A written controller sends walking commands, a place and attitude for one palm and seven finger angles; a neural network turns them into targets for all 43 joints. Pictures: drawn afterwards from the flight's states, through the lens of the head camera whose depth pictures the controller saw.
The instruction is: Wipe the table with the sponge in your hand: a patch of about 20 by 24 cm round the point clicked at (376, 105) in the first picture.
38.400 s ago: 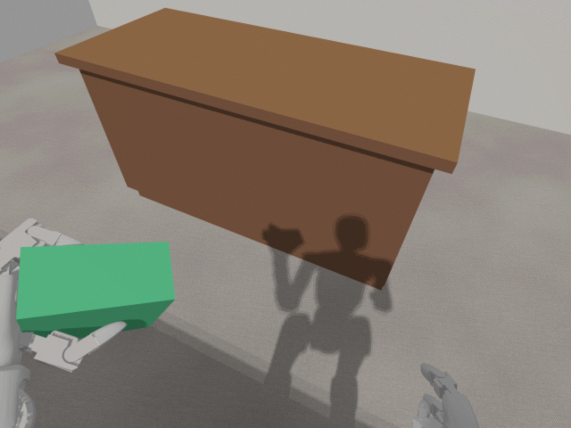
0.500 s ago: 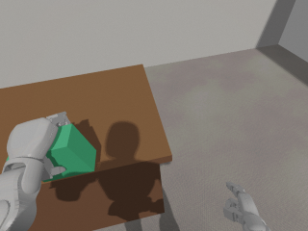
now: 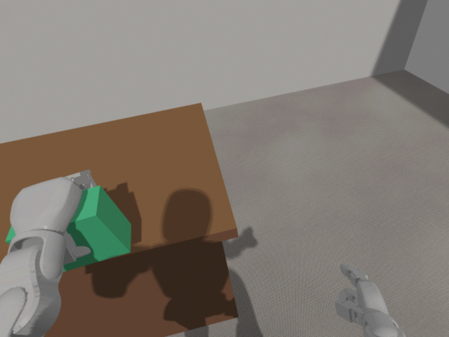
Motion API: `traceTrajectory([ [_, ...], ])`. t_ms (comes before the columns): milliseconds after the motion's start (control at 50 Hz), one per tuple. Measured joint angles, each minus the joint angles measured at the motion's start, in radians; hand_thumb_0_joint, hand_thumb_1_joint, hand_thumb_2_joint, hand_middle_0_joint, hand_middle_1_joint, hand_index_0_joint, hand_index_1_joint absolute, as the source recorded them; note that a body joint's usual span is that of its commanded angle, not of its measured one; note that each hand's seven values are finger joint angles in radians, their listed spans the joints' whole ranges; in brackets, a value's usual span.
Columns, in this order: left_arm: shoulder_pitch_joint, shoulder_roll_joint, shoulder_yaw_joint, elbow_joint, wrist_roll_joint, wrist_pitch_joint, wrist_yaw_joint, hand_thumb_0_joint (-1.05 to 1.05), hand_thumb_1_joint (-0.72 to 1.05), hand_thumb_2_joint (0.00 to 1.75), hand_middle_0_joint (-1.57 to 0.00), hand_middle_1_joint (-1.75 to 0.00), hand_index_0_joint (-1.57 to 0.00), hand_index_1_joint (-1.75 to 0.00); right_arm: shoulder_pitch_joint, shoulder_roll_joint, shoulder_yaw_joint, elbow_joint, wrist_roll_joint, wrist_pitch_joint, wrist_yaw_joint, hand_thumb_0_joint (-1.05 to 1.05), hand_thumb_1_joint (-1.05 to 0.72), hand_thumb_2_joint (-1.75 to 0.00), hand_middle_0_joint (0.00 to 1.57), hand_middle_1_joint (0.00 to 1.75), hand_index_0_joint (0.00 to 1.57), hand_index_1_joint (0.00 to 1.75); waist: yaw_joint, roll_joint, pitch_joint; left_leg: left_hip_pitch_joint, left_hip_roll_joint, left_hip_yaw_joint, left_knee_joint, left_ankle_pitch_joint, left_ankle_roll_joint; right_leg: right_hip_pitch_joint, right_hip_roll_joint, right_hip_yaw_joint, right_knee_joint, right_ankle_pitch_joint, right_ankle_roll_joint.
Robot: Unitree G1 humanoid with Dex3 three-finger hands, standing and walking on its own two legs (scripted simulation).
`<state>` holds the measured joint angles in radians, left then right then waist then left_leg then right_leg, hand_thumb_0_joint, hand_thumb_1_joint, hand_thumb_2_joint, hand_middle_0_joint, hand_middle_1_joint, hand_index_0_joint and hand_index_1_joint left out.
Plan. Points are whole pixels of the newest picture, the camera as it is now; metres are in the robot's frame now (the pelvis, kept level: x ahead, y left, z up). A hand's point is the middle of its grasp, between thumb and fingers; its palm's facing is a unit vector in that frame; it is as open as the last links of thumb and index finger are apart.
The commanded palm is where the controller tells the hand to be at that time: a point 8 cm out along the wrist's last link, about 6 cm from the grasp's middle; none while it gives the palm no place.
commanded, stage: turn the palm down, sponge in hand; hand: left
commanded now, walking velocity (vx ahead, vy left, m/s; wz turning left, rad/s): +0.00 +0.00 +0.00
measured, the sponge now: (83, 237) +0.22 +0.30 +0.10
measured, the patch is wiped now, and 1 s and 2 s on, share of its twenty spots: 0.00 0.00 0.00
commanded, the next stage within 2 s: move the sponge above the wiping area in 0.10 s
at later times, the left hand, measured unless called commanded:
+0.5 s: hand (70, 218) +0.24 +0.31 +0.13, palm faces +0.07 -0.05 -1.00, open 10.3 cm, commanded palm +0.21 +0.30 +0.20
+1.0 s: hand (68, 213) +0.26 +0.34 +0.11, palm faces +0.00 -0.05 -1.00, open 10.3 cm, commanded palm +0.23 +0.34 +0.19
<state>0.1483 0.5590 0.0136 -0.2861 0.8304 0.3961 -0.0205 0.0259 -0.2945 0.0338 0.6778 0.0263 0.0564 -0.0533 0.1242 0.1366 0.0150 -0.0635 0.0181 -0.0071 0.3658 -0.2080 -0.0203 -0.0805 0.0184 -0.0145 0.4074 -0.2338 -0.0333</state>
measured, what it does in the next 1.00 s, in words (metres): stands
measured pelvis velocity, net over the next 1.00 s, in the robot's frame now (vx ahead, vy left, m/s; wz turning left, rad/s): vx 0.01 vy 0.03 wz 0.01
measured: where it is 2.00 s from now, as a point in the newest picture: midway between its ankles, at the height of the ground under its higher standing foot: outside the picture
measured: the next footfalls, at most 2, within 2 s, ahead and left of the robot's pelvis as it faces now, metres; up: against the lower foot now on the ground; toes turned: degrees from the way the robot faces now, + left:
none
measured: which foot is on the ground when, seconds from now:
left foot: down 0.00-1.00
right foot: down 0.00-1.00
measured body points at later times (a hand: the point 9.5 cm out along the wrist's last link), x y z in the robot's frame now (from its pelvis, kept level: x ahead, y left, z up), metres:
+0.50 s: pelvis +0.00 +0.01 +0.00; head -0.01 -0.04 +0.45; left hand +0.23 +0.31 +0.18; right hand +0.24 -0.20 -0.09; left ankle +0.00 +0.14 -0.74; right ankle +0.00 -0.10 -0.74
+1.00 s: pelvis +0.01 +0.03 +0.00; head +0.01 -0.01 +0.45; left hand +0.25 +0.34 +0.17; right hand +0.24 -0.18 -0.10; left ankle +0.00 +0.14 -0.74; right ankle +0.00 -0.10 -0.74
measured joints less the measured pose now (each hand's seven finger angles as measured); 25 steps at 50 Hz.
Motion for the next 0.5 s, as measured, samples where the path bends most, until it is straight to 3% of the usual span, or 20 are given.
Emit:
traceTrajectory([
  [120, -0.018, -0.015, -0.023, 0.012, 0.003, 0.037, -0.032, 0.0, -0.53, 1.04, -0.72, -1.33, -0.73, -1.32, -0.011, -0.009, 0.002, -0.004, 0.001, -0.003, -0.01, 0.01, -0.9, -0.9, 0.2, 0.3, 0.2, 0.3, -0.007, 0.004, 0.012, -0.004, -0.001, 0.001, 0.001, 0.002, 0.002, -0.008, 0.0, 0.001, 0.009, -0.003, -0.001],
  [300, 0.017, 0.003, -0.02, -0.025, 0.011, -0.012, -0.024, 0.0, -0.53, 1.04, -0.72, -1.33, -0.73, -1.31, -0.002, 0.003, -0.001, -0.003, -0.006, -0.001, -0.009, 0.01, -0.9, -0.9, 0.2, 0.3, 0.2, 0.3, -0.005, -0.004, 0.008, 0.0, -0.001, 0.011, 0.006, -0.008, 0.001, -0.009, 0.0, 0.011, 0.016, -0.01, 0.001],
  [400, -0.038, 0.008, -0.005, 0.065, 0.017, 0.024, -0.013, 0.0, -0.53, 1.04, -0.72, -1.33, -0.73, -1.32, 0.001, 0.005, 0.005, 0.009, 0.003, 0.006, -0.014, 0.01, -0.9, -0.9, 0.2, 0.3, 0.2, 0.3, -0.004, -0.006, 0.01, -0.004, -0.005, 0.007, 0.008, -0.008, 0.004, -0.007, -0.005, 0.008, 0.011, -0.008, 0.005],
  [500, -0.078, 0.0, -0.009, 0.111, 0.02, 0.034, -0.046, 0.0, -0.53, 1.04, -0.72, -1.33, -0.73, -1.32, 0.003, 0.002, 0.007, 0.012, 0.001, -0.001, -0.025, 0.01, -0.9, -0.9, 0.2, 0.3, 0.2, 0.3, -0.009, -0.01, 0.021, -0.011, -0.014, 0.003, 0.004, -0.002, 0.012, -0.01, -0.014, 0.004, 0.003, -0.002, 0.014],
])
